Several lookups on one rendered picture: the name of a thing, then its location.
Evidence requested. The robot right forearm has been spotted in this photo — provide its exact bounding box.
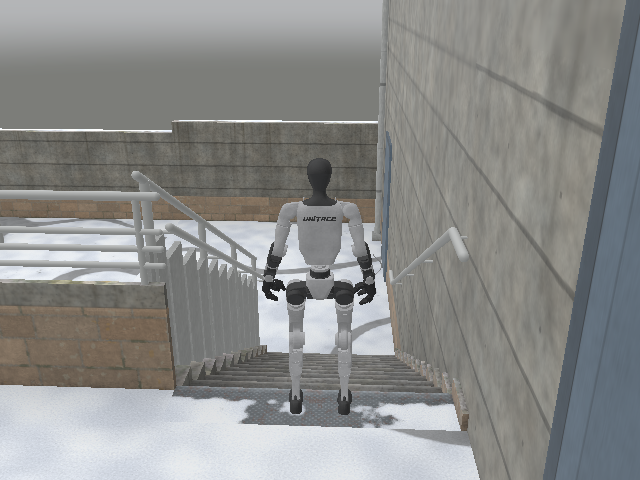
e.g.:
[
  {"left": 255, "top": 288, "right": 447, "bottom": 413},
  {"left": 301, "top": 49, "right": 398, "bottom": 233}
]
[{"left": 357, "top": 242, "right": 375, "bottom": 285}]

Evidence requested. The robot left forearm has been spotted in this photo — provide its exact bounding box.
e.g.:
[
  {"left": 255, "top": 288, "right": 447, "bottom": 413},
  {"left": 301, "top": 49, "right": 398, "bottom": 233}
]
[{"left": 263, "top": 242, "right": 282, "bottom": 282}]

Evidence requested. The robot right upper arm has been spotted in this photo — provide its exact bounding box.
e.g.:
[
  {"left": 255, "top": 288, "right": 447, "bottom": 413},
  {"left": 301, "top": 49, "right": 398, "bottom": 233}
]
[{"left": 340, "top": 201, "right": 368, "bottom": 258}]

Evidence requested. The robot left upper arm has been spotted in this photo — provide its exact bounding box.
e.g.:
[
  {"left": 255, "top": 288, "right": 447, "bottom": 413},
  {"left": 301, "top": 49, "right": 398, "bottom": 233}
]
[{"left": 271, "top": 202, "right": 299, "bottom": 257}]

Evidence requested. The left robot hand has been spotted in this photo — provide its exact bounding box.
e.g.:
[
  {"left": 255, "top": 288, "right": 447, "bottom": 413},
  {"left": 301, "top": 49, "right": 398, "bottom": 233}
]
[{"left": 262, "top": 279, "right": 286, "bottom": 301}]

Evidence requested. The right robot hand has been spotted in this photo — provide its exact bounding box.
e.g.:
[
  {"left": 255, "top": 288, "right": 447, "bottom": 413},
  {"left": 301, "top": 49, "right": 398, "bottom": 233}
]
[{"left": 354, "top": 280, "right": 376, "bottom": 305}]

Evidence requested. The left robot foot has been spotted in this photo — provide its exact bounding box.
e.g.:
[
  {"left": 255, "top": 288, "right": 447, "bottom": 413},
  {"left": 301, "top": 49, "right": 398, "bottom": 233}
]
[{"left": 289, "top": 389, "right": 303, "bottom": 414}]

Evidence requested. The robot right thigh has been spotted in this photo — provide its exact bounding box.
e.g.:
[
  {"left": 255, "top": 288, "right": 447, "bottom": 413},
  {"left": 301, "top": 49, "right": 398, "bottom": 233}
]
[{"left": 334, "top": 279, "right": 354, "bottom": 350}]

